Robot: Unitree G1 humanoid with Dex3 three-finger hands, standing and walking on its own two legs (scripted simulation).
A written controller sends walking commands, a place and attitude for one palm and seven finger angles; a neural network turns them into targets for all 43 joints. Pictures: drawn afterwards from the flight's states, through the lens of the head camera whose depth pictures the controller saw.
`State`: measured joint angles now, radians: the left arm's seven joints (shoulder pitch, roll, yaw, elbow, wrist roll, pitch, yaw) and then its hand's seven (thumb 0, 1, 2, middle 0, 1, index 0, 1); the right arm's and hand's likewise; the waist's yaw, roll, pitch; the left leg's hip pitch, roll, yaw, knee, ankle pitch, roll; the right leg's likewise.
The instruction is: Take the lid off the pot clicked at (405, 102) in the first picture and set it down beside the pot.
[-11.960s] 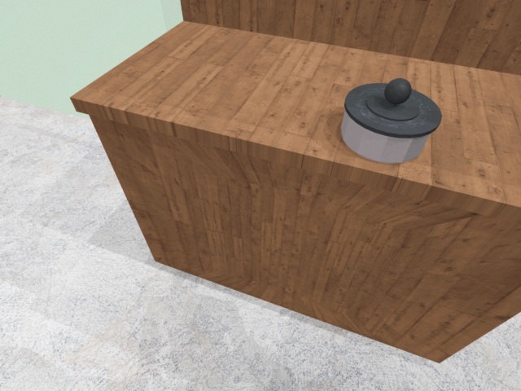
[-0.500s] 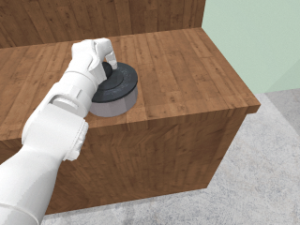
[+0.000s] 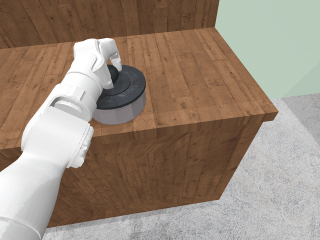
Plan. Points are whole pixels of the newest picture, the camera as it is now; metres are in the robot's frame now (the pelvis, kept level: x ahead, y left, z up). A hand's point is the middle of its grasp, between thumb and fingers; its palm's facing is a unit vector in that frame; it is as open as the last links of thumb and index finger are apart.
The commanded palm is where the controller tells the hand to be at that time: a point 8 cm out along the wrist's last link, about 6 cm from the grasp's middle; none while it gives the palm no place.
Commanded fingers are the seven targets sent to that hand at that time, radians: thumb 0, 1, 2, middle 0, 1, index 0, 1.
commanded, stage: close the fingers and squeeze the knob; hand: left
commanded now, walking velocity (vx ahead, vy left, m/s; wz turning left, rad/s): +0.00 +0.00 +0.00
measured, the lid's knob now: (109, 73) +0.51 +0.10 +0.17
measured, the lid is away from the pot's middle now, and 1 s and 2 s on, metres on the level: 0.00 0.01 0.00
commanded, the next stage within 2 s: lift the lid straight up in 1.34 s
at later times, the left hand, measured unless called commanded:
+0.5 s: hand (107, 73) +0.48 +0.10 +0.19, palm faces -0.38 -0.11 -0.92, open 7.9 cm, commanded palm +0.47 +0.11 +0.25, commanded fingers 0.00 0.34 0.79 -0.69 -1.06 -0.69 -1.06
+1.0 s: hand (106, 74) +0.47 +0.10 +0.19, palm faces -0.36 -0.11 -0.92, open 7.6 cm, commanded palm +0.46 +0.11 +0.25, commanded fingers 0.00 0.53 0.77 -0.75 -1.04 -0.72 -1.03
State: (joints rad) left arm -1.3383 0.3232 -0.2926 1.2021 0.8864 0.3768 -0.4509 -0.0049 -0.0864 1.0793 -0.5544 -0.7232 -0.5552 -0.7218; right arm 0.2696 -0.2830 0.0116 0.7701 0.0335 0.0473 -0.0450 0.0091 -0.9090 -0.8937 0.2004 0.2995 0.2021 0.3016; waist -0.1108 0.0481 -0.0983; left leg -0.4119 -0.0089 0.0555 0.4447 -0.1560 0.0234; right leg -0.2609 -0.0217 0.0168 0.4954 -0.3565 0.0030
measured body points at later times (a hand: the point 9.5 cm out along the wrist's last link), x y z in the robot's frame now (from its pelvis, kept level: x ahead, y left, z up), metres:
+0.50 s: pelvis +0.00 +0.00 +0.00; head +0.02 -0.03 +0.45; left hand +0.49 +0.11 +0.24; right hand +0.06 -0.26 -0.14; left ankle +0.04 +0.11 -0.74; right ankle -0.07 -0.12 -0.74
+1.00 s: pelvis +0.00 +0.00 +0.00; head +0.01 -0.03 +0.45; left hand +0.48 +0.11 +0.25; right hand +0.07 -0.27 -0.14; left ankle +0.04 +0.11 -0.74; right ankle -0.07 -0.12 -0.74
